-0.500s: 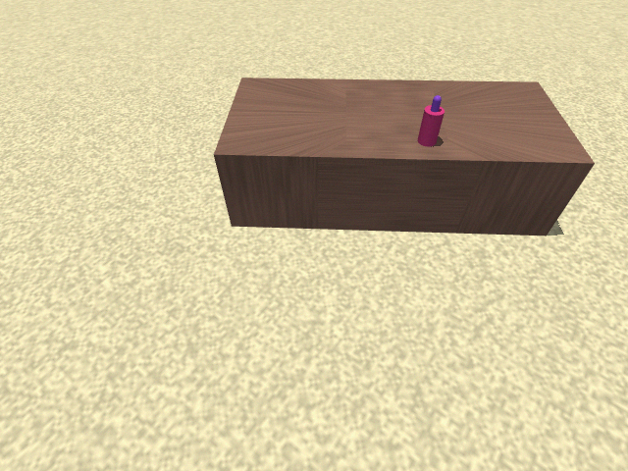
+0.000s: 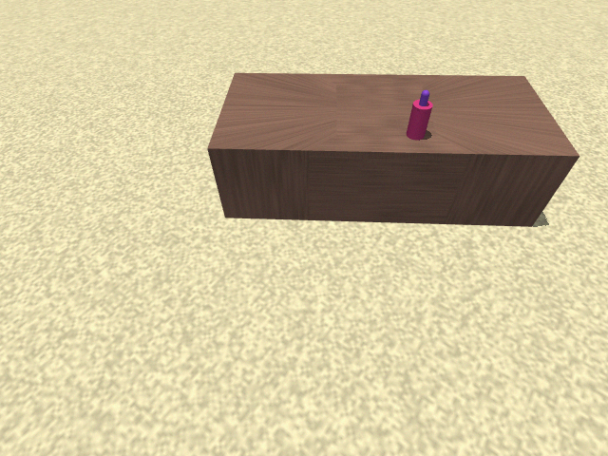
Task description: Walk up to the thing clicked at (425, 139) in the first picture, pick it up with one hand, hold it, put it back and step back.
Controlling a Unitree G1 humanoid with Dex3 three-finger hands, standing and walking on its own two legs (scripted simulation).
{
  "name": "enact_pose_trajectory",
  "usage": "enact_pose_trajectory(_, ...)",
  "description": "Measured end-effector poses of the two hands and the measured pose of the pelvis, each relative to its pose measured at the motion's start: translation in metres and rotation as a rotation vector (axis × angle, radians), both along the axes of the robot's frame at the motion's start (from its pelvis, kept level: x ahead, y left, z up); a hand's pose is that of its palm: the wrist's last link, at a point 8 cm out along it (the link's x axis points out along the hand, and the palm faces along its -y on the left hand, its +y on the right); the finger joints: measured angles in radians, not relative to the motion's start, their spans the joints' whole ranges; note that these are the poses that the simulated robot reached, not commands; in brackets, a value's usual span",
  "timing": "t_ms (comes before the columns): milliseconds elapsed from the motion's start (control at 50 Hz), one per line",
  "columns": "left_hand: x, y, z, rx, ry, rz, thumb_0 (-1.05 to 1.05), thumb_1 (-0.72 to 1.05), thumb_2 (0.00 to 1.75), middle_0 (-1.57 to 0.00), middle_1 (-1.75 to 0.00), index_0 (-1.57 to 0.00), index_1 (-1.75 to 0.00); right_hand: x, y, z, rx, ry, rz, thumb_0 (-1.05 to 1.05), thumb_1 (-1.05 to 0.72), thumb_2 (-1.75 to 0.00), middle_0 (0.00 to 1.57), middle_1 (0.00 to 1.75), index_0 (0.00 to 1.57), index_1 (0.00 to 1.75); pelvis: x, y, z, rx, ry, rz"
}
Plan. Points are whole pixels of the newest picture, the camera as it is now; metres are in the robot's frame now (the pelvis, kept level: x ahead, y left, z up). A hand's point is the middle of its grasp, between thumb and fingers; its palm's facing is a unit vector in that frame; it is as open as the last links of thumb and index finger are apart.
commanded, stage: stand
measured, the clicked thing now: (420, 113) +1.30 -0.38 -0.30
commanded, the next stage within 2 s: walk up in 0.62 s
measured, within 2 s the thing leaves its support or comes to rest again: neither
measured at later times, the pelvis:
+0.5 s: pelvis +0.00 -0.01 +0.00, yaw +0 degrees
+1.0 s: pelvis +0.08 +0.05 -0.02, yaw -6 degrees
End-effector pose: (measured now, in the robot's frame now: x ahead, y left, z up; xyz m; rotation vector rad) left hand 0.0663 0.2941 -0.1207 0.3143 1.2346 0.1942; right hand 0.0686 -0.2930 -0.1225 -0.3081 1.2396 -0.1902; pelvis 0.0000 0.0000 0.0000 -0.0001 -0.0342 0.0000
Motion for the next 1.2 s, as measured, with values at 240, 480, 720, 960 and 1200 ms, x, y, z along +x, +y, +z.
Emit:
enact_pose_trajectory(240,0.005,-0.002,0.002,0.004,-0.008,0.003,0.00,0.90,0.90,-0.20,-0.30,-0.21,-0.30,0.005,-0.003,0.000,-0.002,-0.010,0.002,0.01,-0.90,-0.90,0.20,0.30,0.20,0.30,0.003,-0.002,0.000,0.002,-0.003,-0.002)
enact_pose_trajectory(480,0.007,-0.004,0.003,0.007,-0.011,0.001,0.00,0.90,0.90,-0.20,-0.30,-0.21,-0.30,0.005,-0.007,0.001,-0.002,-0.009,-0.002,0.01,-0.90,-0.90,0.20,0.30,0.20,0.30,0.004,-0.005,0.000,0.000,-0.003,-0.002)
enact_pose_trajectory(720,0.005,0.003,0.005,-0.001,-0.022,-0.012,0.00,0.90,0.90,-0.21,-0.30,-0.21,-0.30,0.008,-0.018,0.004,-0.008,-0.048,-0.008,0.01,-0.90,-0.90,0.20,0.30,0.20,0.30,0.015,-0.003,-0.003,-0.004,0.013,-0.032)
enact_pose_trajectory(960,0.029,0.081,-0.017,0.035,0.098,-0.024,0.00,0.90,0.90,-0.20,-0.30,-0.21,-0.30,0.049,0.001,0.019,-0.114,-0.110,-0.039,0.01,-0.90,-0.90,0.20,0.30,0.20,0.30,0.071,0.048,-0.021,-0.006,-0.010,-0.097)
enact_pose_trajectory(1200,0.203,0.072,0.008,0.015,-0.052,-0.209,0.00,0.90,0.90,-0.20,-0.30,-0.21,-0.30,0.051,0.034,0.018,-0.048,-0.043,-0.196,0.01,-0.90,-0.90,0.20,0.30,0.20,0.30,0.158,0.054,-0.007,0.013,-0.026,-0.159)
